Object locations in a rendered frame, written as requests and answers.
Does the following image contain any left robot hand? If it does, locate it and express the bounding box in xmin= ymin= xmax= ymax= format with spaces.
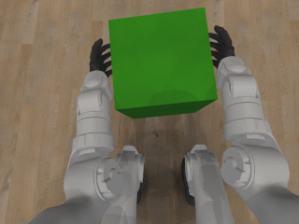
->
xmin=89 ymin=38 xmax=112 ymax=78

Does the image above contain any left robot forearm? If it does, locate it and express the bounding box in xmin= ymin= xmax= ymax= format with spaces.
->
xmin=66 ymin=70 xmax=114 ymax=172

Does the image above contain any right robot forearm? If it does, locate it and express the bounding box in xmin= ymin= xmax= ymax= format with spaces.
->
xmin=216 ymin=56 xmax=290 ymax=170

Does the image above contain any left robot foot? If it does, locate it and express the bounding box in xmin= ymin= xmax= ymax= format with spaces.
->
xmin=136 ymin=173 xmax=144 ymax=204

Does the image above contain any robot right upper arm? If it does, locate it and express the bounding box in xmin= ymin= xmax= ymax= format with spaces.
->
xmin=220 ymin=143 xmax=299 ymax=224

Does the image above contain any right robot foot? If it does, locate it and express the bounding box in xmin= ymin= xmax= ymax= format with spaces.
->
xmin=181 ymin=158 xmax=195 ymax=206

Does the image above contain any right robot hand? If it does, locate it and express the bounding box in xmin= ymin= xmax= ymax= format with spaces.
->
xmin=208 ymin=25 xmax=235 ymax=69

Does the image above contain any robot left upper arm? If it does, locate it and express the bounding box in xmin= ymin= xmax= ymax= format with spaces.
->
xmin=28 ymin=156 xmax=124 ymax=224

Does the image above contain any carton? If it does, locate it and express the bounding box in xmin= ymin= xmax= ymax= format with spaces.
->
xmin=108 ymin=7 xmax=218 ymax=119

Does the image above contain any robot foot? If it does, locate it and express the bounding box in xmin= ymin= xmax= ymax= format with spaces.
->
xmin=136 ymin=173 xmax=144 ymax=204
xmin=181 ymin=158 xmax=195 ymax=206

